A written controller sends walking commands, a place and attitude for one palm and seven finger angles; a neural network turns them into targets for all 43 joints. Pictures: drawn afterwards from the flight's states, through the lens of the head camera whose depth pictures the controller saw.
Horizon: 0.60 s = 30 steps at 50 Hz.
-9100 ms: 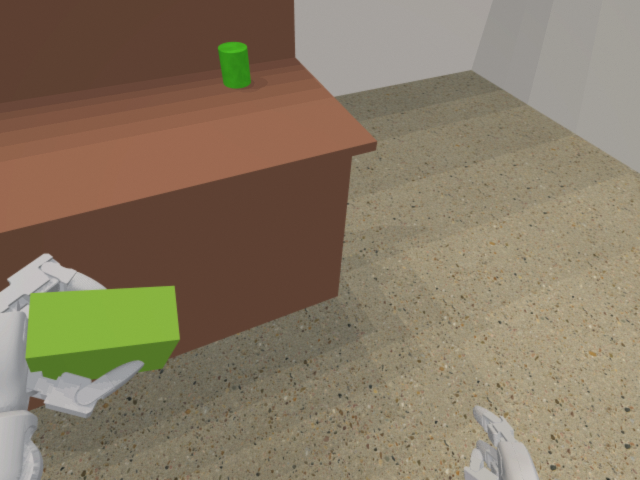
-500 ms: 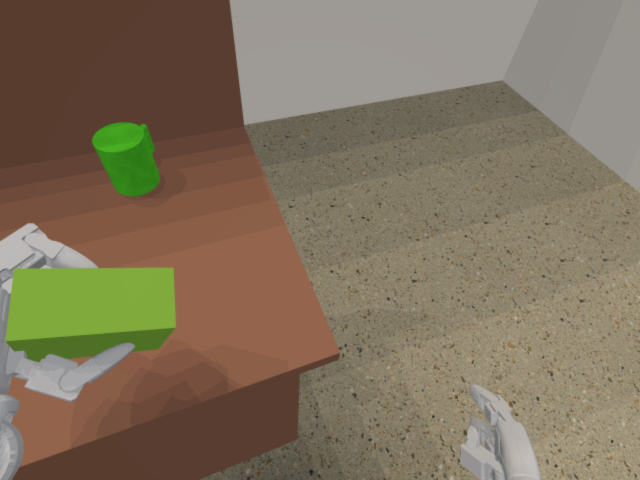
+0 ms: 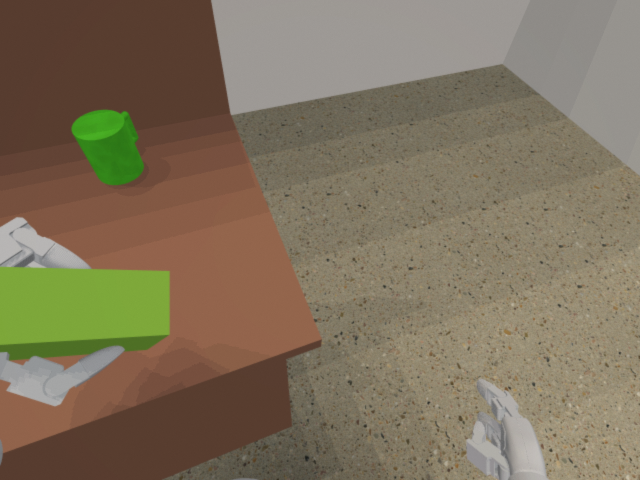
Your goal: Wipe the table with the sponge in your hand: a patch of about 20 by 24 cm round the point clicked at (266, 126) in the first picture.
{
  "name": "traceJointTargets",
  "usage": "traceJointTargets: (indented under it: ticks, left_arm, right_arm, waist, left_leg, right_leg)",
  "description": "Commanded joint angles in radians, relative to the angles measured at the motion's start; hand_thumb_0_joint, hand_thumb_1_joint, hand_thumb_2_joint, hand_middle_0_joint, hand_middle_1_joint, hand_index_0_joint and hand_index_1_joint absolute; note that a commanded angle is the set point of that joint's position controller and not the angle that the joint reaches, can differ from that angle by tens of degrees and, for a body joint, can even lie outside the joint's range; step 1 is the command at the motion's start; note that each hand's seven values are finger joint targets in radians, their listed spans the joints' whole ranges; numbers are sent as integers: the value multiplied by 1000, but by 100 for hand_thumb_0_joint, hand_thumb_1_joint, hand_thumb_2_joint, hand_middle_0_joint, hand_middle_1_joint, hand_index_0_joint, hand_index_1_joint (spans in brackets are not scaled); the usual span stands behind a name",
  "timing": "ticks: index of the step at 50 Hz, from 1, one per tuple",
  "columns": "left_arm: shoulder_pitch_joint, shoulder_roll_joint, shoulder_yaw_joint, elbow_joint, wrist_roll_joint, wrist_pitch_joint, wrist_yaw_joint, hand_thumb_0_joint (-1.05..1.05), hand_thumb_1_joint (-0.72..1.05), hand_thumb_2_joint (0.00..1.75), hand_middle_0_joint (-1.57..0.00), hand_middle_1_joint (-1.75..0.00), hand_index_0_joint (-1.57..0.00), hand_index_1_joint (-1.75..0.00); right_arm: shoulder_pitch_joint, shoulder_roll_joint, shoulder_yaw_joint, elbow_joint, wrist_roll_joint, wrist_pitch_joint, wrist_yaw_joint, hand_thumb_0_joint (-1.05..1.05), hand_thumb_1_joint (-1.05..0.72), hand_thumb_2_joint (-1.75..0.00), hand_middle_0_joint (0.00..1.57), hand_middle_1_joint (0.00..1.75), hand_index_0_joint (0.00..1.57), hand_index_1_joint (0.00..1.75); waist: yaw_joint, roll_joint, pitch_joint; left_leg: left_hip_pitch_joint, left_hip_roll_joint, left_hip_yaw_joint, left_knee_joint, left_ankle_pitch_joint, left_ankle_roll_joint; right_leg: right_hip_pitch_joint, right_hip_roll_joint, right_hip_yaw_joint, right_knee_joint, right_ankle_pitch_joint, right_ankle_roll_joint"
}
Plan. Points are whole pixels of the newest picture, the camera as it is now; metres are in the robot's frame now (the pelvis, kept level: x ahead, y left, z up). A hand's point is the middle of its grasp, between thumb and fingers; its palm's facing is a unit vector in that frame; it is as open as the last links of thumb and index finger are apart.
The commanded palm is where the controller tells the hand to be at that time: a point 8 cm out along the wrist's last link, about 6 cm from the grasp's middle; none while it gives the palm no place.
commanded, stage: come to a stop and stand still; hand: left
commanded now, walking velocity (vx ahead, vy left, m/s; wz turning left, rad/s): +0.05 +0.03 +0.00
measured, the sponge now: (111, 315) +0.23 +0.21 +0.15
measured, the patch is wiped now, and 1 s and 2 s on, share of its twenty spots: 0.00 0.00 0.00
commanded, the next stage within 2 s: look again from close up in 1.14 s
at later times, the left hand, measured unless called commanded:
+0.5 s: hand (19, 324) +0.21 +0.27 +0.16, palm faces +0.40 -0.85 -0.35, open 9.8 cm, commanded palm +0.14 +0.30 +0.18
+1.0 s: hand (31, 287) +0.25 +0.28 +0.17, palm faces +0.36 -0.85 -0.38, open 9.8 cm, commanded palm +0.19 +0.32 +0.18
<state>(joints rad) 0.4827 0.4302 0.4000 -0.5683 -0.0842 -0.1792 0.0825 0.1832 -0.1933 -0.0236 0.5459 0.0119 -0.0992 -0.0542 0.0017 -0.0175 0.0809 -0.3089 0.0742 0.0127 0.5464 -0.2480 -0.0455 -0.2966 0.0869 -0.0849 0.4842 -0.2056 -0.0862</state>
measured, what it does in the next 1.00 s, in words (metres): stands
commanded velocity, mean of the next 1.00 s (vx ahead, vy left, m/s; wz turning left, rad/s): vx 0.02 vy -0.03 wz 0.00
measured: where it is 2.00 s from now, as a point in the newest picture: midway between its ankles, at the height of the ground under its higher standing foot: outside the picture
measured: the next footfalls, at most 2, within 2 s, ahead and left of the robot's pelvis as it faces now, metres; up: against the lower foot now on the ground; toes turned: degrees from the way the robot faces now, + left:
none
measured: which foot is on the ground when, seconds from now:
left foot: down 0.00-1.00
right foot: down 0.00-1.00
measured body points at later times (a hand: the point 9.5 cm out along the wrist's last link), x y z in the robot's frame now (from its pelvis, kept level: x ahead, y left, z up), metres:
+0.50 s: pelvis -0.02 +0.02 +0.01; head +0.00 +0.04 +0.45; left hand +0.19 +0.32 +0.18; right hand +0.15 -0.21 -0.07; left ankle +0.02 +0.14 -0.73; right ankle +0.03 -0.05 -0.73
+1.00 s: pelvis +0.02 +0.04 +0.01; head +0.05 +0.05 +0.46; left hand +0.22 +0.32 +0.19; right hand +0.21 -0.19 -0.06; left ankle +0.02 +0.14 -0.73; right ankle +0.03 -0.05 -0.73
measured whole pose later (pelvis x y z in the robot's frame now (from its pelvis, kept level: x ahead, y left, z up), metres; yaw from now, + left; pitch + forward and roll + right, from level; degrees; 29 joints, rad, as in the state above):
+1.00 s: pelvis +0.02 +0.04 +0.01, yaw +0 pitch -1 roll -1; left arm 0.45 0.35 0.34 -0.49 -0.05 -0.15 0.12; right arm 0.16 -0.21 0.02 0.59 0.00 -0.10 -0.03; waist 0.01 -0.01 0.06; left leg -0.18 -0.01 -0.01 0.44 -0.25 0.02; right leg -0.18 0.05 -0.05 0.38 -0.19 -0.04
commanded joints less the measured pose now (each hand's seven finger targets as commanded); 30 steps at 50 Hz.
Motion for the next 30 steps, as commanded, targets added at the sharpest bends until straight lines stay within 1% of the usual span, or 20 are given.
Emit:
traceJointTargets:
  ticks: [1,2,3,4,5,6,7,9,10,11,13,14,15,16,19,20,22,26,28,30]
  left_arm:
    - [-586,364,328,9,5,-149,4,0,10,130,-120,-160,-120,-160]
    - [-368,268,207,142,-12,-109,-4,0,10,130,-120,-160,-120,-160]
    - [-290,274,216,152,-21,-98,-11,0,10,130,-120,-160,-120,-160]
    - [-216,229,162,108,-34,-103,-18,0,10,130,-120,-160,-120,-160]
    - [-127,193,152,142,-43,-98,-19,0,10,130,-120,-160,-120,-160]
    - [-74,126,80,85,-47,-105,-17,0,10,130,-120,-160,-120,-160]
    - [-60,123,72,55,-42,-108,2,0,10,130,-120,-160,-120,-160]
    - [-69,95,30,15,-20,-103,27,0,10,130,-120,-160,-120,-160]
    - [-113,147,66,-27,-16,-102,42,0,10,130,-120,-160,-120,-160]
    - [-142,116,44,-21,-9,-100,46,0,10,130,-120,-160,-120,-160]
    - [-218,139,57,-46,6,-89,56,0,10,130,-120,-160,-120,-160]
    - [-243,150,69,-60,14,-82,61,0,10,130,-120,-160,-120,-160]
    - [-306,214,108,-104,23,-78,69,0,10,130,-120,-160,-120,-160]
    - [-313,158,70,-97,24,-75,66,0,10,130,-120,-160,-120,-160]
    - [-297,147,73,-129,25,-67,69,0,10,130,-120,-160,-120,-160]
    - [-290,174,99,-144,28,-67,70,0,10,130,-120,-160,-120,-160]
    - [-242,127,74,-157,26,-71,65,0,10,130,-120,-160,-120,-160]
    - [-116,68,54,-101,30,-67,56,0,10,130,-120,-160,-120,-160]
    - [-90,64,50,-63,32,-58,53,0,10,130,-120,-160,-120,-160]
    - [-83,66,54,-32,33,-48,52,0,10,130,-120,-160,-120,-160]
  right_arm:
    - [28,-67,6,-122,40,-123,-45,0,-90,-90,20,30,20,30]
    - [13,-152,2,-118,-4,-119,-19,0,-90,-90,20,30,20,30]
    - [33,-184,-25,-113,-19,-117,4,0,-90,-90,20,30,20,30]
    - [35,-184,-25,-130,-18,-122,23,0,-90,-90,20,30,20,30]
    - [31,-183,-24,-126,-11,-123,40,0,-90,-90,20,30,20,30]
    - [37,-162,-13,-137,-2,-123,55,0,-90,-90,20,30,20,30]
    - [11,-150,-7,-129,5,-127,64,0,-90,-90,20,30,20,30]
    - [-9,-143,4,-104,5,-128,67,0,-90,-90,20,30,20,30]
    - [-34,-157,11,-91,-1,-122,60,0,-90,-90,20,30,20,30]
    - [-40,-152,12,-87,-4,-121,51,0,-90,-90,20,30,20,30]
    - [-71,-158,10,-80,-6,-116,32,0,-90,-90,20,30,20,30]
    - [-78,-154,10,-75,-11,-112,24,0,-90,-90,20,30,20,30]
    - [-99,-163,10,-74,-15,-104,18,0,-90,-90,20,30,20,30]
    - [-92,-148,11,-74,-13,-102,14,0,-90,-90,20,30,20,30]
    - [-91,-151,5,-91,-6,-110,18,0,-90,-90,20,30,20,30]
    - [-102,-153,6,-92,-9,-109,18,0,-90,-90,20,30,20,30]
    - [-99,-145,5,-105,-6,-112,23,0,-90,-90,20,30,20,30]
    - [-78,-146,-3,-102,-11,-103,33,0,-90,-90,20,30,20,30]
    - [-80,-148,-3,-102,-13,-91,32,0,-90,-90,20,30,20,30]
    - [-85,-152,-5,-95,-14,-78,29,0,-90,-90,20,30,20,30]
  waist:
    - [30,180,-256]
    - [42,208,-192]
    - [57,142,-215]
    - [58,63,-226]
    - [65,25,-254]
    - [67,-24,-237]
    - [77,-89,-209]
    - [58,-142,-168]
    - [51,-101,-178]
    - [36,-97,-163]
    - [24,-34,-128]
    - [20,8,-124]
    - [20,61,-123]
    - [10,104,-129]
    - [17,185,-142]
    - [20,204,-155]
    - [23,200,-158]
    - [18,111,-172]
    - [16,49,-146]
    - [13,43,-147]
  left_leg:
    - [68,119,-66,-37,92,66]
    - [39,57,-39,-80,65,64]
    - [-7,20,-7,-66,15,49]
    - [-2,-16,12,-16,-8,50]
    - [29,-38,23,14,-7,54]
    - [-1,-53,25,41,-21,61]
    - [0,-67,19,67,-30,63]
    - [53,-64,-11,58,-29,68]
    - [112,-63,-11,11,-19,69]
    - [125,-55,-24,-26,-23,71]
    - [132,-48,-33,-67,-62,71]
    - [120,-43,-37,-90,-76,71]
    - [116,-37,-47,-116,-96,71]
    - [82,-22,-66,-152,-108,73]
    - [4,11,-112,-226,-148,73]
    - [-15,24,-132,-251,-170,74]
    - [-46,35,-137,-265,-180,77]
    - [-5,19,-104,-230,-96,66]
    - [12,6,-84,-208,-65,64]
    - [42,-1,-77,-193,-25,63]
  right_leg:
    - [-23,-158,116,-60,-132,113]
    - [3,-128,114,-64,-122,86]
    - [77,-128,135,-90,-31,68]
    - [86,-162,180,-121,34,69]
    - [98,-184,215,-143,68,80]
    - [111,-222,235,-170,43,95]
    - [92,-241,262,-214,-14,99]
    - [2,-250,273,-259,-158,77]
    - [-35,-226,254,-254,-209,69]
    - [-52,-208,229,-254,-258,66]
    - [-84,-185,223,-270,-328,62]
    - [-67,-176,214,-264,-321,60]
    - [-57,-165,215,-250,-306,58]
    - [-8,-157,182,-221,-264,59]
    - [114,-121,135,-150,-141,66]
    - [139,-112,122,-119,-116,68]
    - [185,-109,108,-95,-66,71]
    - [186,-116,111,-128,-35,65]
    - [155,-124,130,-164,-46,64]
    - [138,-127,145,-180,-36,61]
